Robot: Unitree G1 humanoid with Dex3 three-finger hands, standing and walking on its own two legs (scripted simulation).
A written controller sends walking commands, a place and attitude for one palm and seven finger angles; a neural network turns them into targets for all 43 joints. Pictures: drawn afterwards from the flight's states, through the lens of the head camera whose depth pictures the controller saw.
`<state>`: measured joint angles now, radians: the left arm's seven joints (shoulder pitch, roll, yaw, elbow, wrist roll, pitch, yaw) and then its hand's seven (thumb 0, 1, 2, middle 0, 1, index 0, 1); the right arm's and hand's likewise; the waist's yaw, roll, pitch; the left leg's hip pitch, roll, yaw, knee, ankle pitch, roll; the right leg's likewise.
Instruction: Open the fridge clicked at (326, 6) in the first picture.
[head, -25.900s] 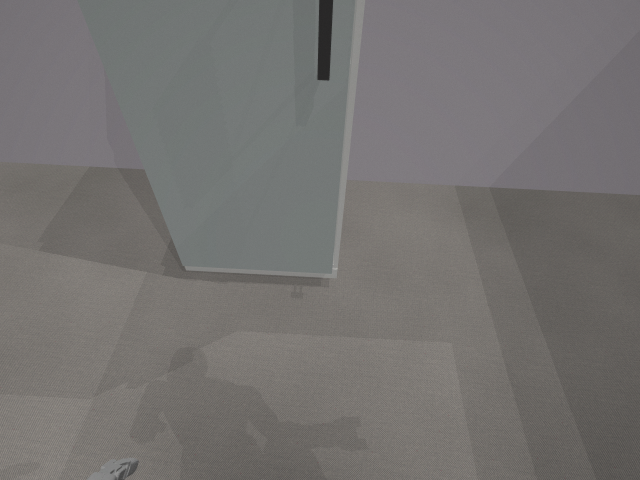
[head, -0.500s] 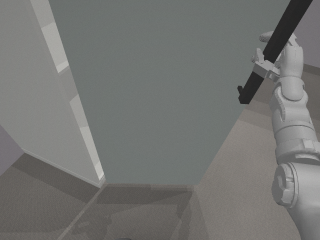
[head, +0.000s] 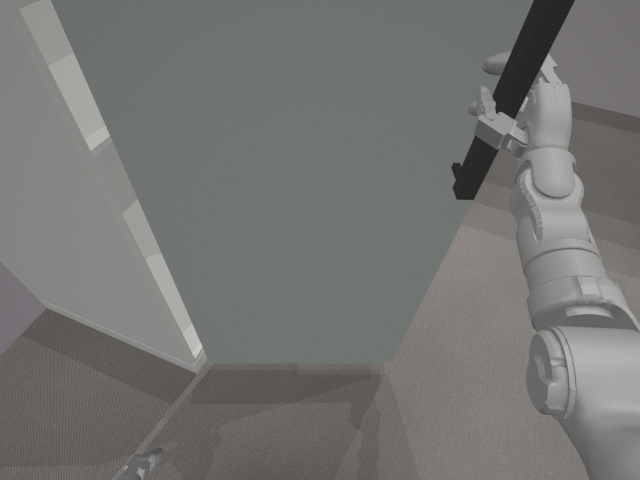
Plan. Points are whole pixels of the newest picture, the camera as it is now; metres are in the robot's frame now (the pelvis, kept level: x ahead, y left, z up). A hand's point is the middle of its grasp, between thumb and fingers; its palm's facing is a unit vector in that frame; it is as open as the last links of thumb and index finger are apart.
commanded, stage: loosen the grip on the handle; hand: right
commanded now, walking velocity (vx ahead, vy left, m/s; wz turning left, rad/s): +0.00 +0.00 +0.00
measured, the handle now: (507, 74) +0.50 -0.18 +0.26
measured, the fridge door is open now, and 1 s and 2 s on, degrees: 67 62 62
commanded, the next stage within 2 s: slip the hand off the handle in 0.64 s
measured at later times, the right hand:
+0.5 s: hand (481, 116) +0.49 -0.17 +0.22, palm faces +0.16 +0.98 -0.13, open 13.0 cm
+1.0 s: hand (524, 112) +0.50 -0.22 +0.22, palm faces +0.21 +0.97 -0.13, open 14.7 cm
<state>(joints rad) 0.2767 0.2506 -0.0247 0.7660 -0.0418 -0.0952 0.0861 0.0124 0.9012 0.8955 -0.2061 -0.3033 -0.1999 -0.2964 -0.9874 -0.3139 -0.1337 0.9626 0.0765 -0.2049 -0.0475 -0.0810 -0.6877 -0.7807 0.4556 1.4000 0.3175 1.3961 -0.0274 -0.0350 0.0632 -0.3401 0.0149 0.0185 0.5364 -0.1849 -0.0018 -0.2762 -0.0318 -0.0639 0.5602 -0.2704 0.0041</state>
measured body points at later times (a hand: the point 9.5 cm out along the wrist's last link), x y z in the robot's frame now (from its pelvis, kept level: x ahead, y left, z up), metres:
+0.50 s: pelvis +0.01 +0.02 +0.00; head +0.05 +0.02 +0.45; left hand +0.08 +0.30 -0.10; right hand +0.47 -0.22 +0.22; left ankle +0.06 +0.12 -0.73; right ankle +0.02 -0.12 -0.73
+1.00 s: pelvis +0.04 +0.00 +0.00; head +0.08 +0.00 +0.45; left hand +0.14 +0.25 -0.10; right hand +0.49 -0.28 +0.22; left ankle +0.06 +0.12 -0.73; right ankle +0.02 -0.12 -0.73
